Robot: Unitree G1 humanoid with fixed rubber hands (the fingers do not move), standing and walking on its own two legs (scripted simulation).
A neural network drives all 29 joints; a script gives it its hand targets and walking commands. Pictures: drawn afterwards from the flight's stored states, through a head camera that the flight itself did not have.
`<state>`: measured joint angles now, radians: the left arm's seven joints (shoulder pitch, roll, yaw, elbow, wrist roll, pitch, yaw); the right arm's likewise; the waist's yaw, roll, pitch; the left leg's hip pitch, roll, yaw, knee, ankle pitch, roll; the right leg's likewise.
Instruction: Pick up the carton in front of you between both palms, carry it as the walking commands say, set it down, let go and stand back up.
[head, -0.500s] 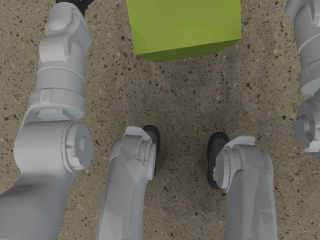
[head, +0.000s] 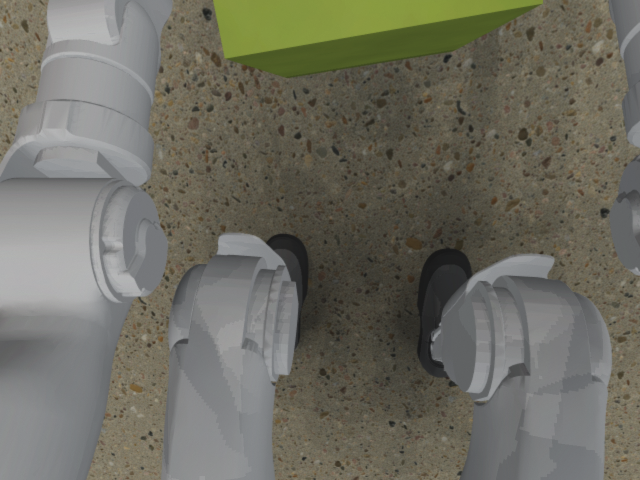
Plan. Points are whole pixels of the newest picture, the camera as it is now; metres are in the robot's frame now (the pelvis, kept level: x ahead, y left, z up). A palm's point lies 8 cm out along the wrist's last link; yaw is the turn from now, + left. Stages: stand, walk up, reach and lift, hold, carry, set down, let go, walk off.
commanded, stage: reach and lift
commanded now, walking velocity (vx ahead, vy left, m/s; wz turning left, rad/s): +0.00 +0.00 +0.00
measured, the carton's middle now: out of the picture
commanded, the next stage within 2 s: none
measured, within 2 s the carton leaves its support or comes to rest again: leaves its support in 0.70 s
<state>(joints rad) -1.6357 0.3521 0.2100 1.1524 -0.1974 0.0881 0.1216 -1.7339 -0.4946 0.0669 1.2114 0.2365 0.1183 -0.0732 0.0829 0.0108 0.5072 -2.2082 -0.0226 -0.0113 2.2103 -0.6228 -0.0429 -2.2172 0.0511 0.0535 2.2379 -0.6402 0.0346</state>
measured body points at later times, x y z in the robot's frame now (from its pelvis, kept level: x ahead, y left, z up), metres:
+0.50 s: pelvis -0.01 +0.00 +0.00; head +0.38 +0.00 +0.21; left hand +0.57 +0.19 -0.18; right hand +0.61 -0.12 -0.18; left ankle +0.10 +0.13 -0.34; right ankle +0.10 -0.12 -0.34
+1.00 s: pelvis -0.01 +0.00 +0.06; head +0.29 +0.00 +0.39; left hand +0.53 +0.18 -0.02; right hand +0.55 -0.13 -0.02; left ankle +0.10 +0.13 -0.34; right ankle +0.09 -0.13 -0.34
